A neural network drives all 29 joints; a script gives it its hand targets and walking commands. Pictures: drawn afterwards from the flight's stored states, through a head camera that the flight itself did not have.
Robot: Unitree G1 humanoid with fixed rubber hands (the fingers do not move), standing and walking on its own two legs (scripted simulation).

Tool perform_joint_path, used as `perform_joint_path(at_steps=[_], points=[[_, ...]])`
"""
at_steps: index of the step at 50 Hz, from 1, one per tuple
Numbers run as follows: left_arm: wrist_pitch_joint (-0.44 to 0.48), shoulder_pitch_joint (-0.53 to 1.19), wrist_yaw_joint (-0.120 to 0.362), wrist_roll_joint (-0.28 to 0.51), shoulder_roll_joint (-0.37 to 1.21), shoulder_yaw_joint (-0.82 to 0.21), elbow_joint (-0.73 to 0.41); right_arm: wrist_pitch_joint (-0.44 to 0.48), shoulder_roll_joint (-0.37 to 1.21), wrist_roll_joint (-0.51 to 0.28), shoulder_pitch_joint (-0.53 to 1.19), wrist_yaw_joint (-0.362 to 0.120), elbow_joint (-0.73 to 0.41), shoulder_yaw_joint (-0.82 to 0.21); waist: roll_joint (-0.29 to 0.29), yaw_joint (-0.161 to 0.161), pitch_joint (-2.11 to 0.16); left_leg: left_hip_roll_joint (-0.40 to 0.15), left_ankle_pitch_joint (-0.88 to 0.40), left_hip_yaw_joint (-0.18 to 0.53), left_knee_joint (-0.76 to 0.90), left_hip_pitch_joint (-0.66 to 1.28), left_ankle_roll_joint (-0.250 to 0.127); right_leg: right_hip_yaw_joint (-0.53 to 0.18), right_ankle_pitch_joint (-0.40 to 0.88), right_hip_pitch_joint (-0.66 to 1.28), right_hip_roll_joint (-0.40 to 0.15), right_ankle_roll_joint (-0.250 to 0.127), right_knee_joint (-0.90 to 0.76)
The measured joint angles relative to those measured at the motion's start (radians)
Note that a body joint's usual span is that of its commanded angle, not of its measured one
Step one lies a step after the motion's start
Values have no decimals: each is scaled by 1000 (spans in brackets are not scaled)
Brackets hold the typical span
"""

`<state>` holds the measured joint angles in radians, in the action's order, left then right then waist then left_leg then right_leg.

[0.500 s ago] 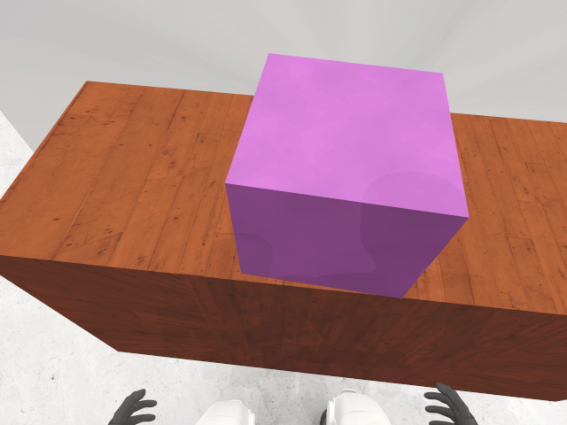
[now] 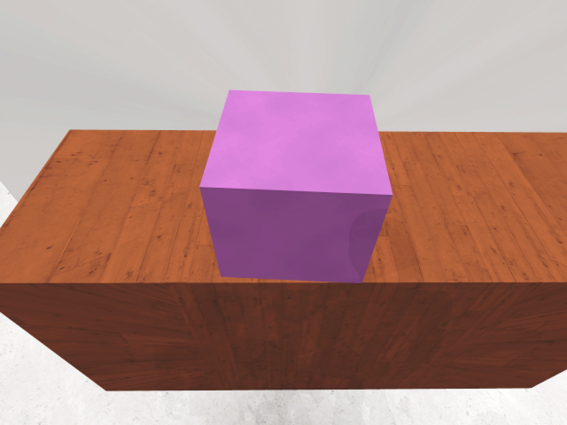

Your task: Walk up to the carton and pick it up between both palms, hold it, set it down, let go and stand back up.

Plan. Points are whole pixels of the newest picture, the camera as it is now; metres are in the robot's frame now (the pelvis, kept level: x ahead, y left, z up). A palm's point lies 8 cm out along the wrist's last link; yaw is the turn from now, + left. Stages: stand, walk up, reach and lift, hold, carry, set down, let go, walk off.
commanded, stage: walk up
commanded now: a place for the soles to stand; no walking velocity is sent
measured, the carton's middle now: (295, 186) +0.50 -0.03 +0.04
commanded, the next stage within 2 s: none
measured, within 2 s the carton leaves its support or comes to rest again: neither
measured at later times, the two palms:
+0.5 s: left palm out of the picture +0.04 +0.23 -0.13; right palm out of the picture +0.03 -0.24 -0.13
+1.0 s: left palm out of the picture +0.08 +0.23 -0.14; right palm out of the picture +0.03 -0.24 -0.14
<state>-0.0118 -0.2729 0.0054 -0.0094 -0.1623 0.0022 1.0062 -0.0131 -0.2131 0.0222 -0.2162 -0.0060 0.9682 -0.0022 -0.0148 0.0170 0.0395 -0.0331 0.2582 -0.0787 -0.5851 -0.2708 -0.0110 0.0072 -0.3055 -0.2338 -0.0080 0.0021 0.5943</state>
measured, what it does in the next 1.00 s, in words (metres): stands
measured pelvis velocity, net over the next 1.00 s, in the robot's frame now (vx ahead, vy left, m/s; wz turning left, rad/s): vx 0.03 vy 0.00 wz -0.15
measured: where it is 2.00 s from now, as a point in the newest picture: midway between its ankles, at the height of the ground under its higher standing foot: outside the picture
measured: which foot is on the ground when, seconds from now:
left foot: down 0.00-1.00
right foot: down 0.00-1.00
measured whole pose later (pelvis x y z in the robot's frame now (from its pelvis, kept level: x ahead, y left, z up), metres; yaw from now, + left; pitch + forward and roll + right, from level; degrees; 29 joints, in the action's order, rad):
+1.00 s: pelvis +0.03 +0.00 +0.00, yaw -8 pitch -2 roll +2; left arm 0.01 -0.31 -0.03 -0.01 -0.18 -0.01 1.02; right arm -0.02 -0.22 0.02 -0.21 0.03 1.04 -0.04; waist 0.02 0.01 0.04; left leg -0.06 0.33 -0.21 -0.58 -0.21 0.00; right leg -0.14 -0.35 -0.26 0.03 0.01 0.65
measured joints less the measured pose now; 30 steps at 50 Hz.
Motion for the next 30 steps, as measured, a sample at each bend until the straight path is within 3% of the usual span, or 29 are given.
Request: perform_joint_path(at_steps=[15,30], points=[[17,-5,-9,4,-15,-11,32,17,3,-4,-99,13,99,-36,24,4,-9,2,-23,1,68,26,6,-10,23,20,5,-3,-62],[20,-40,-21,6,-20,-20,51,24,11,-1,-15,27,82,-51,22,-1,-34,-13,17,-35,59,61,8,-49,3,42,19,0,-60]])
